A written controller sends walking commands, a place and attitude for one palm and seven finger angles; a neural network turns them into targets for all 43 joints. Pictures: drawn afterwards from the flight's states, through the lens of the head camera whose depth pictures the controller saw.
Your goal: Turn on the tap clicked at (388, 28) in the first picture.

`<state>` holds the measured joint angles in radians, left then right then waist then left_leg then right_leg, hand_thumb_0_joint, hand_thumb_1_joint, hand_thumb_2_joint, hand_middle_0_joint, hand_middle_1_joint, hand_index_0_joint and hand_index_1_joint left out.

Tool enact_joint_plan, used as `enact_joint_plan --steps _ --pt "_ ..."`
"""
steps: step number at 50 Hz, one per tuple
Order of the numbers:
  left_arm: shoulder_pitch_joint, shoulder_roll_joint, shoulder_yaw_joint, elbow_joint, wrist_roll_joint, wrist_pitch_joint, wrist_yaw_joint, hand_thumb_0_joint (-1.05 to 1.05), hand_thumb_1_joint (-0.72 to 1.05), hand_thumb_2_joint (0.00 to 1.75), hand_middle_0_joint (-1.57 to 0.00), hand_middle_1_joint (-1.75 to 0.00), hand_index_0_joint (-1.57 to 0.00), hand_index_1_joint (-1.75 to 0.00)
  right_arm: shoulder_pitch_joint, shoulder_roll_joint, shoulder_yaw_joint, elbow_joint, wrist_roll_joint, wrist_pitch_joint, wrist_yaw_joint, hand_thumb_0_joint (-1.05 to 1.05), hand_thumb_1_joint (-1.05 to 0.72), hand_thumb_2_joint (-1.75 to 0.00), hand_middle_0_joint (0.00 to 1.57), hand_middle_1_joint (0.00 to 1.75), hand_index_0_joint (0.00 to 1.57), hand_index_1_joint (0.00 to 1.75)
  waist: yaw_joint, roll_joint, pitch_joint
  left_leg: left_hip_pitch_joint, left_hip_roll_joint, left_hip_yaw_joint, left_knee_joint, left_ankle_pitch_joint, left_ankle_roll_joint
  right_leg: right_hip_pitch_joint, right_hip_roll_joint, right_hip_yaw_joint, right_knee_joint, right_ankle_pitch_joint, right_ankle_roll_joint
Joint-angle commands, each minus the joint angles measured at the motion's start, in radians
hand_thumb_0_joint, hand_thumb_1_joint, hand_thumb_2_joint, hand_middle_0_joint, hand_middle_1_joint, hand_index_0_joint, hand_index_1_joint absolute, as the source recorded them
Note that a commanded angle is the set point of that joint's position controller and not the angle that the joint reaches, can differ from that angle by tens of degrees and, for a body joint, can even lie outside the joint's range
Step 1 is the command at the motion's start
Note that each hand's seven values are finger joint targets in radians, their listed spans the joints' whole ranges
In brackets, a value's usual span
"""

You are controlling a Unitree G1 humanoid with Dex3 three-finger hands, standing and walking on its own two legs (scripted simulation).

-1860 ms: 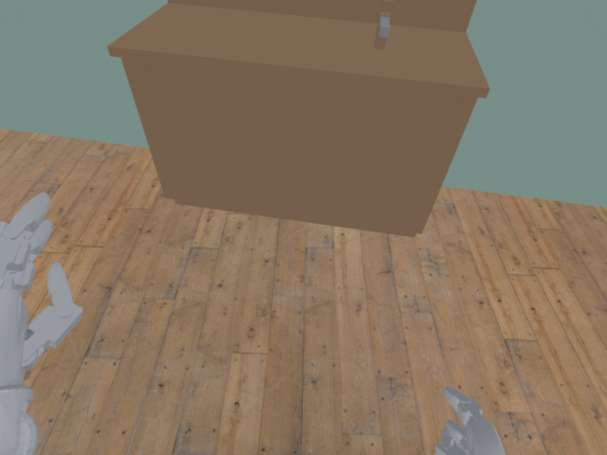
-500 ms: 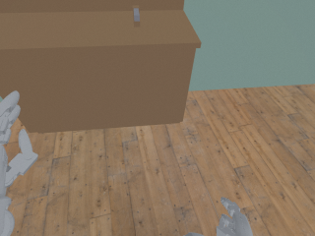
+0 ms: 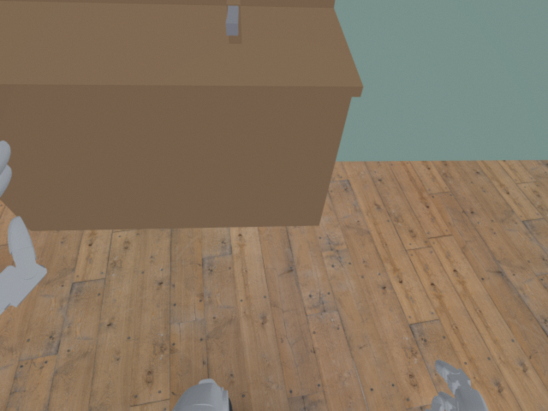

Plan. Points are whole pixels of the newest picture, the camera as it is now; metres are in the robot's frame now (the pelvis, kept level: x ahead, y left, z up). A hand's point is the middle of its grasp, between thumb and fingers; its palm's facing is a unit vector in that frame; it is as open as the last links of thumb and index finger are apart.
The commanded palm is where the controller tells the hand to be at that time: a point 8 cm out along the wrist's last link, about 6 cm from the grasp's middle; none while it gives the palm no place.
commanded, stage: turn to face it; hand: left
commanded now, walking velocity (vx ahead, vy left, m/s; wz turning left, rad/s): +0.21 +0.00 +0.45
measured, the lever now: (232, 27) +0.91 +0.15 +0.10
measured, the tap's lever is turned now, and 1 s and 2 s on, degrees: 0 0 0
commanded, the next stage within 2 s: take the last steps up to it in 0.78 s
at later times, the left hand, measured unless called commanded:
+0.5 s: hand (133, 199) +0.31 +0.18 +0.17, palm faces +0.41 -0.81 -0.42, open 7.4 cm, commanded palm +0.26 +0.22 +0.18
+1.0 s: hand (184, 203) +0.31 +0.13 +0.17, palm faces +0.23 -0.89 -0.40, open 7.4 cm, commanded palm +0.27 +0.18 +0.18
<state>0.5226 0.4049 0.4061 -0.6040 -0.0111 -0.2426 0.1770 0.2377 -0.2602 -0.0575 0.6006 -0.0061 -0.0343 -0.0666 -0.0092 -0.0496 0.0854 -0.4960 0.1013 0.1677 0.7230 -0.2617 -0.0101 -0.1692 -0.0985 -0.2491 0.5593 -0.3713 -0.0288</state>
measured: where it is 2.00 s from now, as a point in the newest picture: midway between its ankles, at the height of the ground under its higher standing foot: outside the picture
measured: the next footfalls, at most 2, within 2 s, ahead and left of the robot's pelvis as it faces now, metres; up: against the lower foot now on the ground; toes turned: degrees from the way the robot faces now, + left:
left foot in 0.06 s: +0.16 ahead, +0.13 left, +0.00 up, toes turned +11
right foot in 0.40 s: +0.15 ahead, -0.14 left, +0.00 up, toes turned -10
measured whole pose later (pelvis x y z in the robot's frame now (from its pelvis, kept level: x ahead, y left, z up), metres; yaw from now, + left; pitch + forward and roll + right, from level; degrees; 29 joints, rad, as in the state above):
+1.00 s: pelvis +0.05 -0.06 -0.01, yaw -13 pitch -2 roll -1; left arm 0.44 0.35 0.34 -0.47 0.00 -0.20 0.15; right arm 0.24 -0.18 0.02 0.59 0.00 -0.08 -0.04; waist 0.01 0.02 0.02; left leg -0.27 0.13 0.10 0.65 -0.34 -0.04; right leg -0.32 0.03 -0.08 0.61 -0.26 -0.03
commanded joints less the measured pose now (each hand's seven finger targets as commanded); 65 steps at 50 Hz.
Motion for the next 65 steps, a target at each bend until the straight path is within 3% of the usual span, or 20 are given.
enact_joint_plan --steps 1,2,3,4,6,11,18,19,22,27,36,41,45,48,51,52,56,63,64,65 --pt "-0.143 0.136 0.079 -0.171 -0.005 -0.042 0.032 0.0 0.9 0.9 -0.2 -0.3 -0.2 -0.3 -0.052 -0.031 -0.01 -0.162 0.002 -0.062 -0.015 0.0 -0.9 -0.9 0.2 0.3 0.2 0.3 -0.013 -0.015 -0.206 0.303 -0.084 0.072 -0.205 0.095 0.025 0.008 -0.188 0.082 0.108 0.522 -0.036" --pt "-0.163 0.127 0.061 -0.181 -0.005 -0.048 0.028 0.0 0.9 0.9 -0.2 -0.3 -0.2 -0.3 -0.048 -0.046 -0.014 -0.169 0.007 -0.065 -0.02 0.0 -0.9 -0.9 0.2 0.3 0.2 0.3 -0.028 0.129 -0.233 0.451 -0.013 -0.066 -0.259 0.152 0.066 -0.113 -0.138 0.062 0.311 0.438 0.008" --pt "-0.168 0.135 0.079 -0.198 -0.017 -0.061 0.028 0.0 0.9 0.9 -0.2 -0.3 -0.2 -0.3 -0.072 -0.065 -0.011 -0.171 0.005 -0.068 -0.014 0.0 -0.9 -0.9 0.2 0.3 0.2 0.3 -0.006 0.357 -0.267 0.569 0.241 -0.451 -0.308 0.434 0.196 -0.31 0.02 0.086 0.553 -0.069 0.058" --pt "-0.194 0.147 0.065 -0.166 -0.009 -0.073 0.021 0.0 0.9 0.9 -0.2 -0.3 -0.2 -0.3 -0.076 -0.057 0.002 -0.174 0.013 -0.07 0.002 0.0 -0.9 -0.9 0.2 0.3 0.2 0.3 0.005 0.319 -0.252 0.543 0.33 -0.608 -0.347 0.531 0.262 -0.391 0.061 0.191 0.679 -0.278 0.045" --pt "-0.221 0.191 0.102 -0.189 -0.008 -0.067 -0.001 0.0 0.9 0.9 -0.2 -0.3 -0.2 -0.3 -0.112 -0.058 -0.003 -0.154 0.01 -0.065 0.008 0.0 -0.9 -0.9 0.2 0.3 0.2 0.3 0.002 0.302 -0.226 0.404 0.35 -0.545 -0.384 0.225 0.263 -0.416 0.001 0.267 0.729 -0.207 0.049" --pt "-0.136 0.118 0.068 -0.258 -0.019 -0.062 -0.017 0.0 0.9 0.9 -0.2 -0.3 -0.2 -0.3 -0.111 -0.046 0.015 -0.147 -0.001 -0.102 0.029 0.0 -0.9 -0.9 0.2 0.3 0.2 0.3 0.016 0.324 -0.188 0.202 0.229 -0.169 -0.431 0.103 0.138 -0.226 0.018 0.172 0.4 -0.03 0.056" --pt "-0.198 0.067 0.029 -0.022 -0.019 -0.01 -0.019 0.0 0.9 0.9 -0.2 -0.3 -0.2 -0.3 -0.088 -0.047 0.019 -0.157 0.013 -0.116 0.018 0.0 -0.9 -0.9 0.2 0.3 0.2 0.3 0.017 0.226 -0.176 0.223 0.224 -0.059 -0.26 0.042 0.061 -0.078 0.093 0.089 0.008 0.061 0.082" --pt "-0.226 0.074 0.022 -0.009 -0.013 -0.005 -0.021 0.0 0.9 0.9 -0.2 -0.3 -0.2 -0.3 -0.083 -0.045 0.02 -0.156 0.015 -0.114 0.018 0.0 -0.9 -0.9 0.2 0.3 0.2 0.3 0.015 0.172 -0.169 0.199 0.191 -0.04 -0.18 0.005 0.038 -0.047 0.073 0.128 -0.071 0.131 0.068" --pt "-0.26 0.137 0.052 -0.002 -0.022 0.019 -0.014 0.0 0.9 0.9 -0.2 -0.3 -0.2 -0.3 -0.132 -0.02 0.025 -0.179 0.019 -0.11 0.015 0.0 -0.9 -0.9 0.2 0.3 0.2 0.3 0.035 -0.294 -0.177 -0.012 -0.048 -0.076 0.305 -0.317 -0.042 -0.024 -0.237 0.676 -0.236 0.594 -0.109" --pt "-0.148 0.165 0.103 -0.167 -0.02 -0.028 0.005 0.0 0.9 0.9 -0.2 -0.3 -0.2 -0.3 -0.157 -0.001 0.046 -0.156 0.012 -0.073 0.01 0.0 -0.9 -0.9 0.2 0.3 0.2 0.3 0.011 -0.05 -0.276 -0.015 -0.027 -0.142 0.312 -0.206 -0.055 0.128 -0.188 0.428 -0.103 0.869 -0.13" --pt "-0.019 0.145 0.119 -0.107 -0.029 -0.037 0.007 0.0 0.9 0.9 -0.2 -0.3 -0.2 -0.3 -0.081 -0.049 0.008 -0.185 0.019 -0.043 0.003 0.0 -0.9 -0.9 0.2 0.3 0.2 0.3 0.003 -0.004 -0.275 0.274 -0.038 -0.111 -0.248 0.013 -0.018 -0.004 -0.104 0.462 -0.137 0.433 -0.069" --pt "-0.086 0.112 0.049 -0.097 -0.016 -0.039 -0.013 0.0 0.9 0.9 -0.2 -0.3 -0.2 -0.3 -0.122 -0.067 0.015 -0.199 0.018 -0.054 -0.006 0.0 -0.9 -0.9 0.2 0.3 0.2 0.3 0.026 0.341 -0.137 0.174 0.247 -0.316 -0.409 0.199 0.109 -0.141 0.095 0.271 0.152 -0.01 0.038" --pt "-0.157 0.099 0.009 -0.12 0.003 -0.036 -0.018 0.0 0.9 0.9 -0.2 -0.3 -0.2 -0.3 -0.076 -0.084 0.003 -0.173 0.016 -0.095 0.007 0.0 -0.9 -0.9 0.2 0.3 0.2 0.3 0.017 0.275 -0.152 0.235 0.206 -0.194 -0.284 0.347 0.085 -0.106 0.095 0.201 0.06 0.033 0.045" --pt "-0.209 0.114 0.027 -0.111 0.008 -0.029 -0.009 0.0 0.9 0.9 -0.2 -0.3 -0.2 -0.3 -0.096 -0.08 0.009 -0.16 0.014 -0.1 0.01 0.0 -0.9 -0.9 0.2 0.3 0.2 0.3 0.007 0.203 -0.132 0.11 0.133 -0.142 -0.235 -0.034 0.049 -0.004 0.066 0.222 -0.056 0.09 0.02" --pt "-0.164 0.159 0.072 -0.058 -0.006 -0.011 -0.003 0.0 0.9 0.9 -0.2 -0.3 -0.2 -0.3 -0.103 -0.047 0.013 -0.152 0.004 -0.082 0.007 0.0 -0.9 -0.9 0.2 0.3 0.2 0.3 0.024 -0.138 -0.114 0.017 -0.065 -0.054 0.128 -0.278 0.0 -0.098 -0.186 0.724 -0.343 -0.326 -0.126" --pt "-0.17 0.173 0.086 -0.075 -0.007 -0.013 0.001 0.0 0.9 0.9 -0.2 -0.3 -0.2 -0.3 -0.13 -0.054 0.015 -0.15 0.001 -0.076 0.011 0.0 -0.9 -0.9 0.2 0.3 0.2 0.3 0.031 -0.109 -0.112 -0.061 -0.059 -0.11 0.261 -0.29 -0.004 -0.058 -0.245 0.819 -0.387 -0.361 -0.184" --pt "-0.109 0.151 0.087 -0.054 -0.005 -0.032 0.0 0.0 0.9 0.9 -0.2 -0.3 -0.2 -0.3 -0.119 -0.022 0.045 -0.122 -0.001 -0.055 0.004 0.0 -0.9 -0.9 0.2 0.3 0.2 0.3 0.009 -0.069 -0.166 -0.025 -0.025 -0.142 0.212 -0.161 -0.008 -0.017 -0.193 0.551 -0.327 -0.035 -0.166" --pt "-0.156 0.102 0.024 -0.063 -0.007 -0.035 0.003 0.0 0.9 0.9 -0.2 -0.3 -0.2 -0.3 -0.09 -0.03 0.032 -0.138 -0.002 -0.072 -0.015 0.0 -0.9 -0.9 0.2 0.3 0.2 0.3 -0.001 -0.004 -0.18 0.347 -0.073 -0.025 -0.285 -0.094 0.022 -0.139 -0.08 0.406 -0.225 -0.195 -0.087" --pt "-0.182 0.102 0.018 -0.076 -0.007 -0.04 0.002 0.0 0.9 0.9 -0.2 -0.3 -0.2 -0.3 -0.082 -0.048 0.022 -0.143 0.0 -0.076 -0.021 0.0 -0.9 -0.9 0.2 0.3 0.2 0.3 -0.007 0.065 -0.163 0.398 -0.032 -0.081 -0.352 -0.139 0.045 -0.19 -0.038 0.384 -0.126 -0.199 -0.058" --pt "-0.192 0.096 0.02 -0.078 -0.009 -0.045 0.002 0.0 0.9 0.9 -0.2 -0.3 -0.2 -0.3 -0.084 -0.076 0.013 -0.149 -0.001 -0.079 -0.023 0.0 -0.9 -0.9 0.2 0.3 0.2 0.3 -0.007 0.207 -0.127 0.434 0.106 -0.294 -0.437 -0.213 0.111 -0.303 0.054 0.314 0.041 -0.183 -0.015"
